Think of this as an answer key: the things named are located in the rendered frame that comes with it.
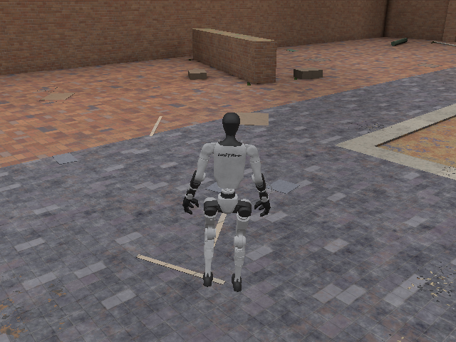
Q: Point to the right robot hand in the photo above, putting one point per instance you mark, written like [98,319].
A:
[265,205]

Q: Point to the left robot forearm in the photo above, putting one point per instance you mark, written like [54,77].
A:
[194,184]

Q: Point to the right robot upper arm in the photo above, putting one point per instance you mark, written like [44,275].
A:
[255,163]

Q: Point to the right robot forearm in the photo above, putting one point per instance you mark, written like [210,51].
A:
[261,188]

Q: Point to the left robot upper arm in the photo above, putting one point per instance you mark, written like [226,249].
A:
[207,149]

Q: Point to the left robot hand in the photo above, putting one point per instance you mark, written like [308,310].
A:
[186,204]

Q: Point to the robot torso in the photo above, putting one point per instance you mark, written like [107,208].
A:
[229,163]

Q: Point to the humanoid robot head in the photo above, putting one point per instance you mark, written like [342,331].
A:
[230,123]

